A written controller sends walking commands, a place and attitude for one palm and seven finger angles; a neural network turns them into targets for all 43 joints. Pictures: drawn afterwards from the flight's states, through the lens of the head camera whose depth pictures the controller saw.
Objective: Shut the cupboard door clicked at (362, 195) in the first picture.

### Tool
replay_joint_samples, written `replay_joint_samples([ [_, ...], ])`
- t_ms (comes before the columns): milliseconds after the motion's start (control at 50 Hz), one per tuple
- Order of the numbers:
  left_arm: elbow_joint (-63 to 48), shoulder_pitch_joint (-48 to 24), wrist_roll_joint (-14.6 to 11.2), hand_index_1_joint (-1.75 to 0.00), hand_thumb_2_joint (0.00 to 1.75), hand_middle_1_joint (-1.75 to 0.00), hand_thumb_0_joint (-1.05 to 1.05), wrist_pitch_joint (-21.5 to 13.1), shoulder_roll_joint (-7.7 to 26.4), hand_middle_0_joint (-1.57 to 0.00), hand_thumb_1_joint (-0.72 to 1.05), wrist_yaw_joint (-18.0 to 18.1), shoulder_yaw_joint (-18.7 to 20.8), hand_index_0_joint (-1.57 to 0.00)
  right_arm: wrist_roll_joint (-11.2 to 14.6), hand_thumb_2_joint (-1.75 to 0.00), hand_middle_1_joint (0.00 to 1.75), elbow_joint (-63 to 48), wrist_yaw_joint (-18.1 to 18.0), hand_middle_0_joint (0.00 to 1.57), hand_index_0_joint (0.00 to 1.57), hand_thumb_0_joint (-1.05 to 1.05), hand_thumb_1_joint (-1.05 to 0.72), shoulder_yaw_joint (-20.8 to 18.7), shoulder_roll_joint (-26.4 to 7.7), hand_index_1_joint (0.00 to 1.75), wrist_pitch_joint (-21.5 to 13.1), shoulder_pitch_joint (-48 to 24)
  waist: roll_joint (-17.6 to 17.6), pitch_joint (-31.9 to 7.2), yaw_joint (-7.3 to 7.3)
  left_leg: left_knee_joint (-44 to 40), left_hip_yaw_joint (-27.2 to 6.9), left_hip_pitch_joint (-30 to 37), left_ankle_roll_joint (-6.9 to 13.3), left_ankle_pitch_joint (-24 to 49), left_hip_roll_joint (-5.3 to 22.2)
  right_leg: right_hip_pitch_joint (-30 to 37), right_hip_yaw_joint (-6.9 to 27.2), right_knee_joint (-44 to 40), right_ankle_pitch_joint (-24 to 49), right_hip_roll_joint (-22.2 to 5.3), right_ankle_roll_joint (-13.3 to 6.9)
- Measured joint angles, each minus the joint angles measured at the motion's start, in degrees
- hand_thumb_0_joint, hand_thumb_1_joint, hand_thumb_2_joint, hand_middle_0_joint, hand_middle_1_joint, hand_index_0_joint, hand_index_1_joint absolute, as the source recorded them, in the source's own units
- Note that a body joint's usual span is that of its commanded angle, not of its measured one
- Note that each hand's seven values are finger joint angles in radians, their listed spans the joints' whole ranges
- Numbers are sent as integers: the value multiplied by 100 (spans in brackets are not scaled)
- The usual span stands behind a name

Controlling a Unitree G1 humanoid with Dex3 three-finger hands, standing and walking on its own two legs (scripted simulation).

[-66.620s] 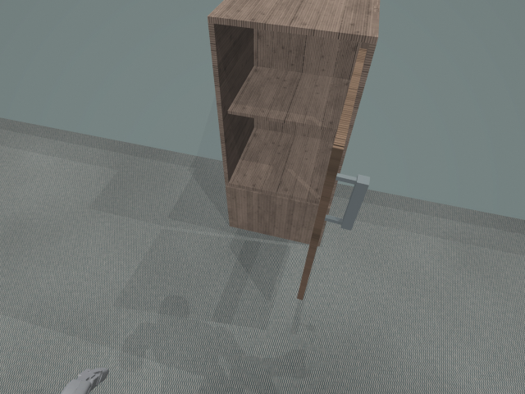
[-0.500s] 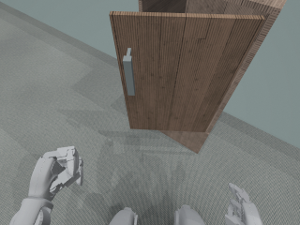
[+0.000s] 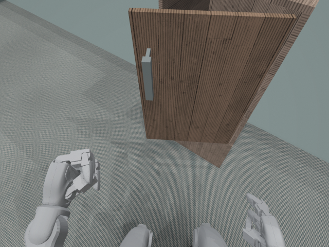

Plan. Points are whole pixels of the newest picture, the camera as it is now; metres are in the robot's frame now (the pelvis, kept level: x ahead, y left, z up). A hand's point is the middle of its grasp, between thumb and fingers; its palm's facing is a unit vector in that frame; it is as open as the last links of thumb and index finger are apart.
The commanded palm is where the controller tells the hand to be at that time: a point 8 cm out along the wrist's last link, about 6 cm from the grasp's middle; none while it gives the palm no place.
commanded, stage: bring the fist close to the handle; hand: left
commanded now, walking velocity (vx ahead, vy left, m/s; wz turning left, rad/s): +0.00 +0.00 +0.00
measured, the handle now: (149, 75) +0.57 +0.09 +0.06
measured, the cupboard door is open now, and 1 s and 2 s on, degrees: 32 32 25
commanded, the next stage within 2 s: push the door shut along its arc in 1.24 s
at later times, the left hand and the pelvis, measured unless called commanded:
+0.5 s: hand (137, 136) +0.36 +0.10 +0.05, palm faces -0.11 -0.99 -0.02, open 3.1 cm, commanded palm +0.36 +0.15 +0.06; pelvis +0.01 +0.00 +0.01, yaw -1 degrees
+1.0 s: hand (161, 98) +0.47 +0.05 +0.07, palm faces -0.01 -1.00 -0.01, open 3.1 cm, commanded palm +0.43 +0.11 +0.06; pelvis +0.00 -0.01 +0.01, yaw -2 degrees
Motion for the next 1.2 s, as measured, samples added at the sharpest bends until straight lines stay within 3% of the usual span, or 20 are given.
replay_joint_samples([
  [60,272,-571,176,-150,90,-150,1,112,-90,-131,90,110,-166,-130,8,-89,30,75,25,20,21,1,-90,30,-3,30,14,-68,-8,19,-26,78,-4,-108,5,-9,-19,-105,-1,79,-12,-20,3],
  [140,667,-1154,457,-150,90,-150,1,642,-110,-131,90,224,-433,-130,21,-89,30,88,53,20,21,1,-90,57,30,30,124,-88,-13,73,-124,11,43,-119,15,31,-18,-143,45,36,29,-15,10],
  [220,855,-1450,513,-150,90,-150,1,876,-139,-131,89,516,-421,-130,-4,-89,30,120,65,20,21,1,-90,43,94,30,234,-5,-38,85,-215,-203,129,28,18,91,6,-54,128,-121,89,15,14],
  [320,1151,-1817,515,-150,90,-150,2,562,-248,-130,89,911,-212,-129,-49,-89,30,297,144,20,21,1,-90,-8,87,30,311,155,-45,-5,-230,-392,157,186,7,120,8,75,155,-261,97,22,13],
  [520,2391,-2794,742,-150,90,-150,1,526,-400,-130,90,922,-513,-129,-55,-89,30,496,186,20,21,1,-90,-101,-12,30,491,84,-61,114,-315,-484,176,171,-2,160,1,35,174,-310,116,17,1],
  [660,3112,-3774,901,-150,90,-150,2,75,-434,-131,89,1403,-236,-130,-143,-89,30,693,250,20,21,1,-90,-154,67,30,543,-1,-111,83,-412,-472,206,41,-29,177,11,-129,205,-255,125,29,-22],
  [820,4612,-4959,979,-150,90,-150,1,233,-448,-130,90,1483,-170,-130,-149,-89,30,817,331,20,21,1,-90,-147,66,30,700,124,-1,93,-542,-554,201,-73,-35,268,13,-236,199,-346,217,32,-33],
  [920,5108,-5453,1048,-150,90,-150,2,-124,-584,-130,90,1721,194,-129,-246,-89,30,923,361,20,21,1,-90,-168,89,30,696,260,-42,76,-692,-560,279,-207,-40,301,36,-423,275,-314,263,61,-39],
  [1000,5395,-5624,1285,-150,90,-150,1,-426,-451,-130,89,1830,491,-129,-308,-89,30,951,437,20,21,1,-90,-192,87,30,790,404,-75,30,-774,-553,363,-262,-45,293,72,-537,356,-269,274,105,-50],
  [1060,5539,-5555,1358,-150,90,-150,1,-412,-284,-130,89,1802,552,-129,-294,-89,30,927,475,20,21,1,-91,-216,61,30,892,526,-52,29,-779,-608,396,-230,-47,314,92,-526,387,-314,304,130,-55],
  [1200,5457,-5268,1025,-150,90,-150,1,-487,-277,-130,90,1621,562,-129,-248,-89,30,997,444,20,21,1,-91,-255,13,30,906,643,-68,110,-710,-770,357,-85,-52,412,95,-347,347,-503,396,131,-58],
])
